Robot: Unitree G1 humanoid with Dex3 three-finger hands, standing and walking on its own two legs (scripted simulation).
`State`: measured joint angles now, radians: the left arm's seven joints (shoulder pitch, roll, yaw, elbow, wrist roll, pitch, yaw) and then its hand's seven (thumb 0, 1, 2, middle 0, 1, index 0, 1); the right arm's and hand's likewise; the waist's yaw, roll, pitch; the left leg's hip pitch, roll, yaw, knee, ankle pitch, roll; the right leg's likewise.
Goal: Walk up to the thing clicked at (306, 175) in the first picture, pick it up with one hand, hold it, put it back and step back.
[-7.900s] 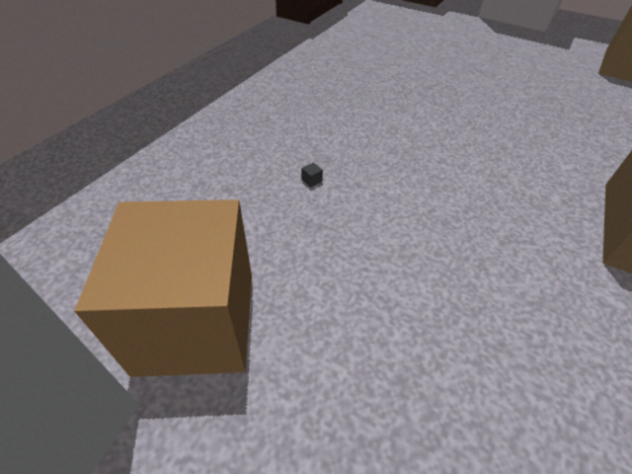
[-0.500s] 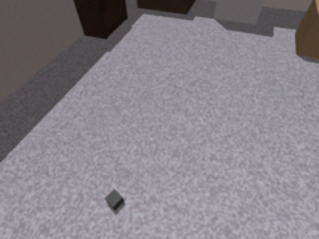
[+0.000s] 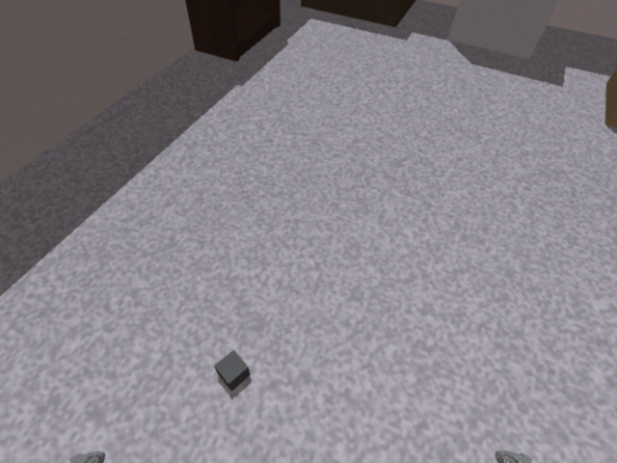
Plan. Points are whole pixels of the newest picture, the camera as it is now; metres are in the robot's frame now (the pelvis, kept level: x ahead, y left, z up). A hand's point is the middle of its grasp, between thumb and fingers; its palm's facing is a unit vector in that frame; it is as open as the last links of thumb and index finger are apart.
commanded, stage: walk up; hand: left
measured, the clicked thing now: (232, 370) +0.47 +0.23 -0.73
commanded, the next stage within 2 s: stand in 0.42 s
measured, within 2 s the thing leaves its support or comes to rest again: neither
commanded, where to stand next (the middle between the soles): +0.07 +0.00 m, yaw -2 degrees
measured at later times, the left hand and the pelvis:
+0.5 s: hand out of the picture +0.08 +0.27 -0.14, palm faces -0.03 -0.94 -0.34, open 7.4 cm; pelvis +0.01 +0.01 +0.02, yaw -1 degrees
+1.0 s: hand out of the picture +0.09 +0.26 -0.13, palm faces -0.05 -0.94 -0.34, open 7.4 cm; pelvis +0.01 +0.01 +0.02, yaw -1 degrees
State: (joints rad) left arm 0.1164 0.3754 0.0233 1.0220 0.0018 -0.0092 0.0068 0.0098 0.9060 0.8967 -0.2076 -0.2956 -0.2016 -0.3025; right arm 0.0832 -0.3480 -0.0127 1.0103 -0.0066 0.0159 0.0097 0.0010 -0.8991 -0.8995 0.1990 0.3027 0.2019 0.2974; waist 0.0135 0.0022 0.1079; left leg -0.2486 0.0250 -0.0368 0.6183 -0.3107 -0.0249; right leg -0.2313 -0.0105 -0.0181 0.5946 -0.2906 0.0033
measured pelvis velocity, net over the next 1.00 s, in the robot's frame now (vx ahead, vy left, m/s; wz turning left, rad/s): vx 0.01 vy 0.01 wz -0.01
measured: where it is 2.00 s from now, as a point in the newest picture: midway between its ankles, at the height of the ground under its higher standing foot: outside the picture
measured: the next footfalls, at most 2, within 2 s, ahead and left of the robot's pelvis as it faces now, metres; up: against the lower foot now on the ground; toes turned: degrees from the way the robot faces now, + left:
none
